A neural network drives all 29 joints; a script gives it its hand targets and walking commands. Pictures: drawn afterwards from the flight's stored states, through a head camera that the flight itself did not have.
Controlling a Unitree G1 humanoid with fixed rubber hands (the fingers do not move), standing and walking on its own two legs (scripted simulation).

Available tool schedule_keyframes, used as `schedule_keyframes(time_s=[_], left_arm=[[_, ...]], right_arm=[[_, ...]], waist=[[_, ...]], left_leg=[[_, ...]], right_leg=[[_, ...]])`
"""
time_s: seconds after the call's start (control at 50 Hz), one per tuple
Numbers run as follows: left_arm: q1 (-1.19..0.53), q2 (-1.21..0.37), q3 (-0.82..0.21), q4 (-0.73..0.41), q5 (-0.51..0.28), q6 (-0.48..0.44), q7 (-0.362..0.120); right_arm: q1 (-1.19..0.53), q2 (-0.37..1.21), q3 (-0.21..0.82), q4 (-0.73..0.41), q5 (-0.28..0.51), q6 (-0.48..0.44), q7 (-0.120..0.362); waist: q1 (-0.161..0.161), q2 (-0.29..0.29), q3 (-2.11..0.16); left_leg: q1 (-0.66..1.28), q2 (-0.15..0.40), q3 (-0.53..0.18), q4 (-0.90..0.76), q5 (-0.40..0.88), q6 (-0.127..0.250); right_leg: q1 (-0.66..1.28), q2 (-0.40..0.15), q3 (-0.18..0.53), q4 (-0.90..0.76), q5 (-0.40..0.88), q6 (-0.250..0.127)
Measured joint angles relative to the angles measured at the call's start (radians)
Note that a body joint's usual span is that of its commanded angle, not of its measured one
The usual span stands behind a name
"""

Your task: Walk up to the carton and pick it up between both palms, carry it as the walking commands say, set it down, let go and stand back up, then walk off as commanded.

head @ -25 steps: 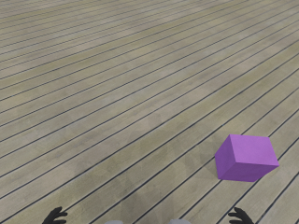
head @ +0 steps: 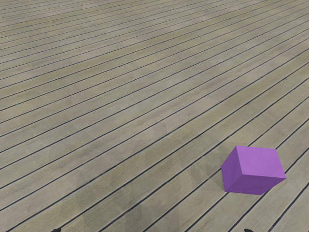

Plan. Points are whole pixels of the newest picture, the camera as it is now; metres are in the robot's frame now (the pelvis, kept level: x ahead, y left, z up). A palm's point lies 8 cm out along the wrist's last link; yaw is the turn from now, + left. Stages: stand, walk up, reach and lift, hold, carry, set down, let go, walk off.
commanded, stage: stand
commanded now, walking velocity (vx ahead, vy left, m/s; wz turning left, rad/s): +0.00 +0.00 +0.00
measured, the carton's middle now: (248, 171) +0.54 -0.61 -0.63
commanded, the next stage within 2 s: walk up in 1.36 s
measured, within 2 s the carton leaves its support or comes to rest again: neither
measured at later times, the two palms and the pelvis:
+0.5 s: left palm out of the picture +0.07 +0.28 -0.12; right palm out of the picture +0.09 -0.28 -0.11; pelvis +0.00 +0.00 +0.01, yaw +0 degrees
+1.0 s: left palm out of the picture +0.08 +0.29 -0.12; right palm out of the picture +0.09 -0.29 -0.11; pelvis +0.01 +0.00 +0.01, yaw +0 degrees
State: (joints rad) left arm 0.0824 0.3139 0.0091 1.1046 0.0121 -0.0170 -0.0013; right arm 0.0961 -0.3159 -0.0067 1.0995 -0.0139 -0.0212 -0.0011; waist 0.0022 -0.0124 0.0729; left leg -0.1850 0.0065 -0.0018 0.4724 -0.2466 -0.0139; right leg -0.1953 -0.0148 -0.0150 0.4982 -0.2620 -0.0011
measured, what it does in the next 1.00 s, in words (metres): stands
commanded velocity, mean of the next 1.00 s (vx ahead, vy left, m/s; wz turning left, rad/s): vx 0.00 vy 0.00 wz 0.00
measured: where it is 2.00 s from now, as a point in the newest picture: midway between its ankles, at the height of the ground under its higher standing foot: outside the picture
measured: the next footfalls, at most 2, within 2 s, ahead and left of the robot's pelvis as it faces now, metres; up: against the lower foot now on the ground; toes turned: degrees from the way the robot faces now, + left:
none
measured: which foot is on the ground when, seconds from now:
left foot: down 0.00-1.00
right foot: down 0.00-1.00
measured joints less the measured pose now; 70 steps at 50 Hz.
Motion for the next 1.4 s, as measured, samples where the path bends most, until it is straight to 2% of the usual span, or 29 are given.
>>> schedule_keyframes(time_s=[0.36, 1.4], left_arm=[[-0.001, 0.001, -0.005, 0.038, 0.000, -0.003, 0.002], [0.006, 0.006, -0.006, 0.039, -0.005, 0.001, 0.004]], right_arm=[[-0.017, -0.002, 0.000, 0.025, 0.000, 0.001, 0.003], [-0.014, -0.005, 0.002, 0.031, 0.001, 0.005, 0.002]], waist=[[0.006, 0.002, -0.005], [0.002, 0.004, -0.012]], left_leg=[[0.053, 0.003, -0.001, -0.110, 0.058, 0.000], [0.086, 0.008, 0.000, -0.152, 0.059, -0.005]], right_leg=[[0.055, 0.003, -0.002, -0.115, 0.061, 0.002], [0.088, 0.005, -0.002, -0.157, 0.062, 0.001]])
